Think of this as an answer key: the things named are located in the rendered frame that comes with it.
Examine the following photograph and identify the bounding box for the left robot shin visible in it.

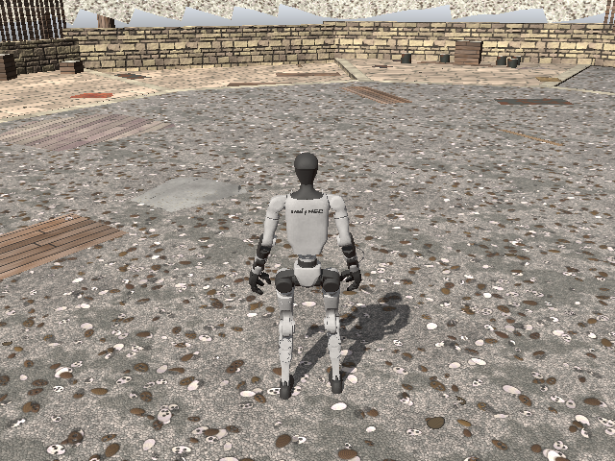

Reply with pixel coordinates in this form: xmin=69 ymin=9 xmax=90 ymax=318
xmin=279 ymin=320 xmax=293 ymax=386

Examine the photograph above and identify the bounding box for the left robot forearm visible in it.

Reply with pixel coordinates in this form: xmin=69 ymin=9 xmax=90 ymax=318
xmin=252 ymin=234 xmax=271 ymax=275

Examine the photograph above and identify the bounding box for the robot left foot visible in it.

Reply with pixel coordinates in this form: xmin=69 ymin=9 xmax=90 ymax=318
xmin=280 ymin=374 xmax=294 ymax=400

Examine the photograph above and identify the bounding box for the robot left upper arm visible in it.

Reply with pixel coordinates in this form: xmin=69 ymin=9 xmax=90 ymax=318
xmin=261 ymin=195 xmax=286 ymax=248

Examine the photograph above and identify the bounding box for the robot right upper arm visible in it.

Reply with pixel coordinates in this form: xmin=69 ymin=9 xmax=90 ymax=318
xmin=327 ymin=194 xmax=352 ymax=248

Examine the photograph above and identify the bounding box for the robot right hand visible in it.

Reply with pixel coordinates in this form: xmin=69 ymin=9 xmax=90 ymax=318
xmin=340 ymin=269 xmax=362 ymax=291

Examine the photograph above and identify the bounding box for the right robot forearm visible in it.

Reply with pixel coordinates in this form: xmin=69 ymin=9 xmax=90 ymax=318
xmin=341 ymin=233 xmax=359 ymax=273

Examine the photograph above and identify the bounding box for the robot left hand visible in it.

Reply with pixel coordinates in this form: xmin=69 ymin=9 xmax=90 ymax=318
xmin=249 ymin=270 xmax=271 ymax=295

